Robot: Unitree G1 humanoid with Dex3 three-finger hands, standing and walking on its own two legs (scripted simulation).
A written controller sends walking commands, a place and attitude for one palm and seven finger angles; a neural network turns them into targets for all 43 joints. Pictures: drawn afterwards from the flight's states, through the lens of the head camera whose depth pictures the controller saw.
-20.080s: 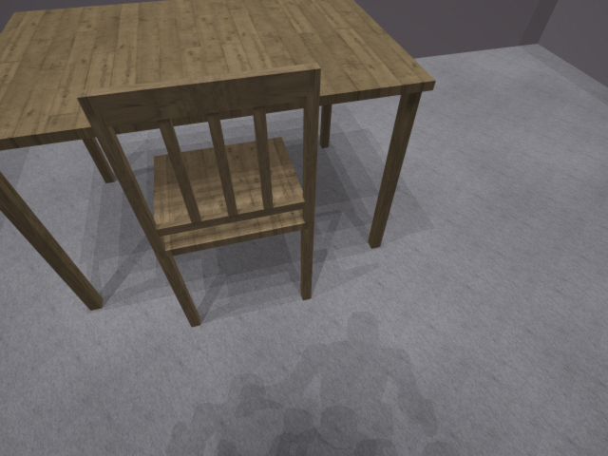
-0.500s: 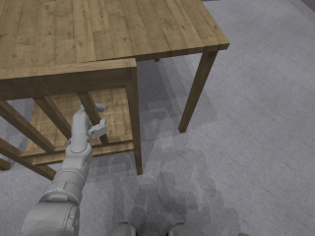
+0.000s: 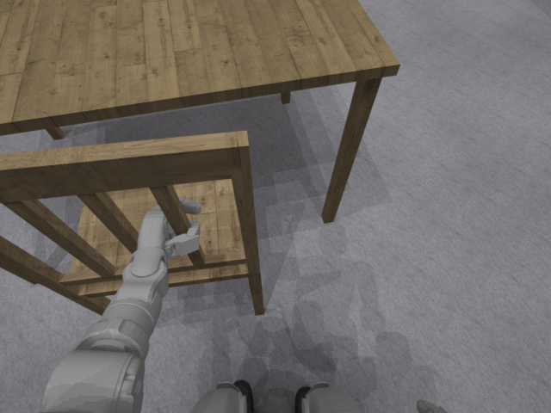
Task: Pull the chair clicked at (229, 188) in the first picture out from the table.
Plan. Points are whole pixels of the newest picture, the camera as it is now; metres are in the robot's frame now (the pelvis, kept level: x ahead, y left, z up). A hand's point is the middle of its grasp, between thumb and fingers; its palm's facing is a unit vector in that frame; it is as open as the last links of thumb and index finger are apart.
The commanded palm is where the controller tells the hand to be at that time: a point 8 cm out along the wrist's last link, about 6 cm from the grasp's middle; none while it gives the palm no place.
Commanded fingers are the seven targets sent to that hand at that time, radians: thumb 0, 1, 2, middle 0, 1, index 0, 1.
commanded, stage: step backward, pulling the chair out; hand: left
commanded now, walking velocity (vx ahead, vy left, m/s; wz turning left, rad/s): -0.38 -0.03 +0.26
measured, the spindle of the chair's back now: (127, 235) +0.41 +0.25 -0.07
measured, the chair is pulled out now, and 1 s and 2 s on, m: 0.11 0.16 0.16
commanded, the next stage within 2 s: none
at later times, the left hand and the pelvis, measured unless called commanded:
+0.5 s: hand (206, 255) +0.36 +0.10 -0.05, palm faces +0.01 -0.99 -0.16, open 5.6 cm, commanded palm +0.36 +0.16 -0.05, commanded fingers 0.00 0.90 0.90 -0.50 -1.45 -0.50 -1.45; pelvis -0.02 -0.02 +0.00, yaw +3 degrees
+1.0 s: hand (207, 254) +0.36 +0.10 -0.05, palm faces +0.04 -0.98 -0.18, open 5.7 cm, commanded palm +0.35 +0.16 -0.05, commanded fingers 0.00 0.90 0.90 -0.50 -1.45 -0.50 -1.45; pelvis -0.02 -0.03 +0.00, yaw +2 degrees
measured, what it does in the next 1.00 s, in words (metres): stands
